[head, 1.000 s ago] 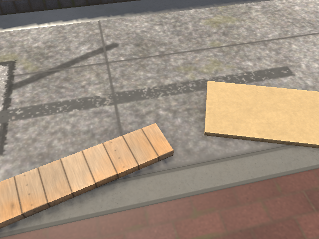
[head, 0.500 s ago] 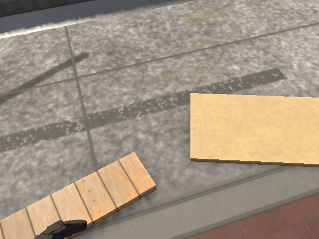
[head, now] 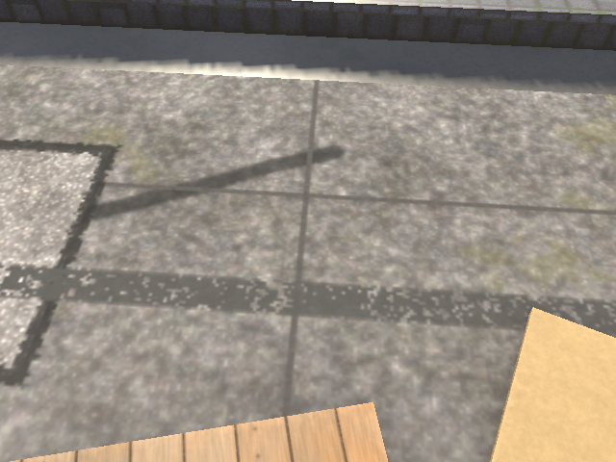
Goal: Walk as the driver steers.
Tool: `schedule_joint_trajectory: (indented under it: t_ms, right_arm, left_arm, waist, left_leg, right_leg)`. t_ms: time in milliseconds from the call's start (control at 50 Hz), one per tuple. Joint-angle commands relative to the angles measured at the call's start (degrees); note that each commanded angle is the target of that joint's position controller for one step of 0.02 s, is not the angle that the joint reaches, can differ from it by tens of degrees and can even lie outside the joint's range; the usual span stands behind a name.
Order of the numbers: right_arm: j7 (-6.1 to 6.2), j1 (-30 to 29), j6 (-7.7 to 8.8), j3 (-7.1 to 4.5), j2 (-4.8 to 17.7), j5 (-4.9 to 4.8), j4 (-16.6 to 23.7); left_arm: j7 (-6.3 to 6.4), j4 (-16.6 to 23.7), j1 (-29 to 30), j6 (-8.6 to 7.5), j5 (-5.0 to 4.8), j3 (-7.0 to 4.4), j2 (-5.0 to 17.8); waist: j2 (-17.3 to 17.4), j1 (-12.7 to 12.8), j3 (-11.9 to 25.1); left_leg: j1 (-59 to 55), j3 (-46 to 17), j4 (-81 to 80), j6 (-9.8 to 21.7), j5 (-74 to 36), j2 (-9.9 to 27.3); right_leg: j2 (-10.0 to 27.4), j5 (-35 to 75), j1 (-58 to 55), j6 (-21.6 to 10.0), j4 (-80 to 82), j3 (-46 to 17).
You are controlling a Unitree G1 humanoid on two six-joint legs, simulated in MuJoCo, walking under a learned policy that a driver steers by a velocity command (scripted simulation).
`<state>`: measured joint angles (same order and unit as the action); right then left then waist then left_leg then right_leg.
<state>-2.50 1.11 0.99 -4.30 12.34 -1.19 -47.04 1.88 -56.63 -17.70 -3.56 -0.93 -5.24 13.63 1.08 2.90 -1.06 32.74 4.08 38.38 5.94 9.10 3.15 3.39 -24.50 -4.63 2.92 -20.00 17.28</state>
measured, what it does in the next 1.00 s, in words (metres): climbs: left foot, then right foot 0.04 m higher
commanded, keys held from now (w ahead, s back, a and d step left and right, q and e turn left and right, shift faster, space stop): w+q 0.30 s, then w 0.48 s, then w+e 0.22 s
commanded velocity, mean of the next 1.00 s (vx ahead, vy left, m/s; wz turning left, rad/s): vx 0.50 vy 0.00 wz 0.25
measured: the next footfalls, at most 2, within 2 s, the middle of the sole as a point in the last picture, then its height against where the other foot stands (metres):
left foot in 0.02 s outside the picture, level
right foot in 0.46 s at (357, 445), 0.04 m higher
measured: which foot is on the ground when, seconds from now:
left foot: up 0.00-0.00, down 0.02-0.50, up 0.52-0.84, down 0.86-1.00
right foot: down 0.00-0.04, up 0.06-0.44, down 0.46-0.88, up 0.90-1.00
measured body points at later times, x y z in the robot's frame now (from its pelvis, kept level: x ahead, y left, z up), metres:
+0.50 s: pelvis +0.28 +0.03 +0.02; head +0.32 +0.05 +0.47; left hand +0.45 +0.30 -0.07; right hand +0.37 -0.23 -0.11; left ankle +0.13 +0.09 -0.71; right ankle +0.45 -0.06 -0.68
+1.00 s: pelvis +0.49 +0.14 +0.06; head +0.49 +0.18 +0.51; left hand +0.52 +0.43 -0.08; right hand +0.68 -0.09 -0.03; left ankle +0.48 +0.24 -0.68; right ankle +0.49 -0.02 -0.61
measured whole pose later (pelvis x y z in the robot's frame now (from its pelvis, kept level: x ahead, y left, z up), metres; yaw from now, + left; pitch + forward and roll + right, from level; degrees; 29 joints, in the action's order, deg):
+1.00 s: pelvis +0.49 +0.14 +0.06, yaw +14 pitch +3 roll -1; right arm -0.6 13.1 5.8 -3.5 13.5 0.2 -44.0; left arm -0.8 -49.6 -13.7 -4.1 -2.4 -4.5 16.9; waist -3.0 -0.3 2.5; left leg 17.8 3.3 27.9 2.0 12.9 1.1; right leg 1.4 -18.3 27.0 -3.7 -58.1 -2.1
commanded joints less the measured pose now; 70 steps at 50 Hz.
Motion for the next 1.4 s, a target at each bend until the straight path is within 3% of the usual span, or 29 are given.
schedule_joint_trajectory:
  t_ms: [20,40,60,80,100,120,160,260,360,420,460,500,520,540,580,620,740,820,880,900,920,960,1020,1160,1280,1340,1360,1380,1400]
  right_arm:
    - [0.39,15.8,0.44,-4.77,11.1,-0.47,-0.3]
    - [1.53,21.6,0.21,-6.28,17.4,-0.45,-1.8]
    - [1.11,20.3,1.22,-5.78,19.5,0.29,0.1]
    - [0.9,21.8,1.68,-4.41,14.8,0.91,0.3]
    - [1.12,19.7,2.15,-3.6,11.5,0.81,0.3]
    - [1.06,15.1,2.45,-2.87,9.3,0.45,1.5]
    - [1.49,10.6,2.77,-1.68,6.4,0.8,3.1]
    - [3.44,15.1,2.96,-2.26,9.8,0.55,3.3]
    - [3.63,20.6,2.27,-2.06,9.6,0.43,2.1]
    - [3.15,22.5,2.74,-1.68,8.6,0.45,1.0]
    - [3.46,17.9,2.99,-1.27,7.8,0.53,2.7]
    - [3.49,23.7,3.43,0.19,5.1,-0.46,3.4]
    - [3.0,20.8,3.55,0.13,6.2,-0.53,4.3]
    - [2.52,18.4,3.88,-0.96,9.8,-0.9,4.8]
    - [2.24,12.7,3.73,-0.55,8.5,0.49,6.7]
    - [2.4,14.1,3.0,-0.43,6.2,0.5,6.5]
    - [1.41,12.7,3.43,0.71,5.1,1.23,5.9]
    - [1.09,7.4,3.57,0.13,7.4,0.17,7.5]
    - [1.55,17.9,3.84,-1.68,9.8,0.25,3.9]
    - [2.2,21.7,4.0,-3.78,17.2,1.8,3.4]
    - [2.16,24.5,4.4,-4.01,16.6,1.65,3.2]
    - [2.24,19.0,5.53,-2.1,11.5,1.87,4.7]
    - [2.47,13.5,6.02,-1.22,8.4,1.44,4.9]
    - [3.97,15.2,6.65,-1.83,9.8,1.45,2.4]
    - [3.96,15.7,5.86,-2.85,11.9,0.09,0.6]
    - [4.27,12.5,6.15,-3.2,12.8,-0.36,1.0]
    - [3.94,10.0,6.52,-2.68,11.2,-1.04,2.4]
    - [3.28,8.6,7.17,-2.53,10.3,-1.74,3.9]
    - [2.55,14.5,7.95,-0.45,4.4,1.48,6.3]
  left_arm:
    - [0.26,3.8,3.5,0.24,-0.89,-2.14,11.8]
    - [0.09,5.7,3.6,-0.45,1.65,-0.75,7.1]
    - [-0.8,9.0,1.0,-2.98,0.84,0.93,2.4]
    - [-1.58,10.1,8.5,-5.1,-1.45,-0.06,7.0]
    - [-1.82,10.7,10.6,-5.9,-2.18,0.03,6.8]
    - [-1.34,9.6,10.3,-5.95,-1.03,-0.02,6.6]
    - [-1.12,9.8,9.1,-4.36,0.34,-0.95,7.5]
    - [-0.8,13.4,15.8,-2.4,1.69,-0.22,4.6]
    - [-1.82,16.5,26.0,-2.41,0.93,1.49,2.0]
    - [-2.45,16.8,24.7,-3.13,-0.13,0.67,5.3]
    - [-3.06,13.9,13.3,-4.45,1.06,-0.85,9.0]
    - [-2.69,11.3,-3.0,-4.07,1.75,-3.23,13.6]
    - [-2.48,9.9,-6.3,-3.38,1.45,-2.28,11.5]
    - [-2.18,10.9,-1.3,-3.19,0.88,-1.19,8.8]
    - [-1.86,11.6,4.9,-2.88,0.88,-0.32,6.8]
    - [-2.3,11.3,7.9,-3.05,1.38,0.53,4.9]
    - [-2.89,10.7,8.9,-2.31,-0.4,-1.4,11.4]
    - [-3.12,9.1,5.6,-1.79,-1.49,-1.14,11.0]
    - [-3.06,9.1,4.7,-0.67,-0.58,-0.07,7.7]
    - [-3.31,10.9,3.1,-1.29,-1.13,1.2,2.9]
    - [-2.79,12.4,6.6,-2.0,-1.48,1.15,5.1]
    - [-2.35,12.5,8.3,-2.02,-2.23,0.11,7.5]
    - [-2.83,12.7,9.2,-0.68,-1.01,-0.2,6.6]
    - [-4.93,16.0,17.2,-0.56,-0.39,0.59,2.9]
    - [-7.13,18.8,21.4,0.13,-0.61,0.61,4.9]
    - [-6.56,17.0,12.4,0.9,-0.16,-1.14,8.3]
    - [-5.84,14.3,5.0,1.28,0.79,-2.77,10.2]
    - [-4.48,12.2,-1.5,1.36,1.98,-3.5,11.8]
    - [-3.52,13.4,-1.4,0.85,3.86,-2.63,15.9]
  waist:
    - [-5.2,-11.9,8.2]
    - [6.9,-11.5,11.3]
    - [14.6,-6.5,19.7]
    - [6.0,-10.0,17.8]
    - [5.1,-9.0,12.1]
    - [-0.3,-6.3,8.4]
    - [-0.1,-2.6,6.0]
    - [0.7,-3.0,2.3]
    - [4.8,-7.7,-0.4]
    - [6.5,-6.9,0.1]
    - [8.2,-0.3,6.1]
    - [-8.1,4.3,23.1]
    - [-19.2,5.6,23.0]
    - [-13.6,4.2,15.4]
    - [-4.2,0.9,6.4]
    - [-3.7,-3.1,3.4]
    - [-5.7,-4.4,5.2]
    - [-5.6,-2.8,2.0]
    - [-2.4,-7.5,5.0]
    - [14.8,-7.4,8.4]
    - [16.8,-10.1,7.5]
    - [8.2,-7.2,5.0]
    - [5.9,-4.6,2.3]
    - [3.4,-5.4,-0.2]
    - [1.3,-5.3,-3.2]
    - [2.0,-0.3,1.9]
    - [-2.5,3.9,4.7]
    - [-10.9,7.0,3.6]
    - [-20.9,0.2,7.7]
  left_leg:
    - [-26.0,3.4,-7.1,4.7,-0.3,-7.2]
    - [-41.3,-16.6,-7.9,8.8,-5.7,5.1]
    - [-55.2,-49.9,-19.2,20.3,5.2,16.4]
    - [-54.8,-47.6,-23.0,17.2,4.8,15.6]
    - [-49.4,-38.7,-21.9,14.9,1.7,13.7]
    - [-40.5,-32.0,-21.7,12.9,-3.5,11.3]
    - [-28.4,-25.6,-23.3,11.4,-9.8,8.2]
    - [-21.5,-19.8,-25.5,10.0,-16.7,4.9]
    - [-18.6,-17.4,-26.3,6.6,-9.8,2.3]
    - [-24.8,-20.2,-24.0,6.8,-12.4,6.0]
    - [-27.3,-18.6,-15.0,5.0,-28.6,5.2]
    - [-3.7,-10.8,16.7,-3.1,-19.9,-4.8]
    - [7.0,-11.5,29.5,-3.0,17.1,-8.0]
    - [11.8,-14.2,38.2,-2.4,18.1,-5.4]
    - [10.3,-11.2,36.1,-1.3,13.0,-0.4]
    - [4.4,-10.4,31.0,-0.8,12.0,2.3]
    - [-13.0,-3.7,5.9,-3.1,-1.1,0.7]
    - [-11.6,-6.3,-6.1,-3.3,-5.8,1.6]
    - [-26.1,-4.7,-11.5,-2.7,-0.5,0.6]
    - [-37.5,-21.7,-19.1,2.1,12.8,11.9]
    - [-39.8,-35.3,-25.1,5.9,21.1,17.9]
    - [-35.7,-29.4,-25.7,4.3,15.9,16.2]
    - [-30.9,-17.6,-28.4,2.5,3.6,13.6]
    - [-27.6,-0.3,-28.4,0.3,-6.4,9.6]
    - [-35.5,3.9,-24.2,-0.5,-10.4,12.4]
    - [-32.3,5.0,-10.4,-0.3,-28.7,12.3]
    - [-28.4,7.5,1.7,-1.4,-34.9,7.6]
    - [-12.0,9.2,27.2,-5.0,-9.4,0.0]
    - [9.1,2.5,47.3,-7.3,31.5,-4.7]
  right_leg:
    - [10.5,60.1,8.2,-5.8,-25.9,-2.0]
    - [5.9,21.8,26.9,-2.9,-46.1,-2.6]
    - [-5.5,-9.4,46.3,-0.7,-61.6,-14.9]
    - [-3.0,-6.0,53.2,-2.1,-64.0,-21.9]
    - [-0.6,-1.3,55.7,-3.5,-61.9,-21.1]
    - [2.1,3.0,52.1,-3.7,-57.8,-21.2]
    - [4.5,7.1,44.5,-2.7,-52.0,-21.5]
    - [2.4,17.2,45.0,0.4,-35.8,-19.0]
    - [-2.9,28.2,36.9,0.2,-15.5,-15.1]
    - [-3.3,24.0,35.6,-2.5,-13.8,-15.6]
    - [-4.5,20.3,24.3,-7.0,-13.5,-14.8]
    - [9.4,-2.1,-10.0,-18.9,-7.3,-41.2]
    - [16.4,-13.6,-13.2,-21.8,3.0,-57.4]
    - [16.9,-15.8,-6.5,-20.9,4.7,-57.6]
    - [14.8,-5.0,8.8,-18.6,5.5,-46.7]
    - [11.8,1.3,18.7,-16.6,8.1,-39.5]
    - [7.8,15.0,27.4,-16.1,11.2,-23.3]
    - [9.2,12.3,21.7,-13.6,5.9,-24.6]
    - [4.6,5.1,27.4,-10.5,-9.5,-23.9]
    - [-2.9,4.0,41.0,-5.9,-26.4,-15.8]
    - [-3.0,-0.8,51.0,-6.3,-37.7,-18.2]
    - [-0.4,4.4,52.9,-8.0,-44.9,-22.6]
    - [1.9,11.5,50.1,-6.7,-41.0,-22.3]
    - [-1.1,34.4,42.5,-6.1,-17.8,-17.4]
    - [-0.3,33.8,41.2,-8.9,-8.5,-17.0]
    - [-1.5,28.8,26.9,-11.6,-10.0,-16.1]
    - [-5.7,32.4,15.9,-12.9,-4.7,-12.6]
    - [-2.7,45.6,2.4,-17.5,-0.6,-16.9]
    - [9.5,81.5,-14.5,-24.2,-13.6,-33.8]
Velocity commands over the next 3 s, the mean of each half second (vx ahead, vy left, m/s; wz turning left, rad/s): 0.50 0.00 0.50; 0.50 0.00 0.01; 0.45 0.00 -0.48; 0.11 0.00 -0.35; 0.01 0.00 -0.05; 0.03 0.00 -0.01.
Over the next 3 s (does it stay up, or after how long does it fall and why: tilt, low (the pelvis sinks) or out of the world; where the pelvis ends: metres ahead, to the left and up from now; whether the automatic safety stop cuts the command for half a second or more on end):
stays up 0.92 0.19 0.01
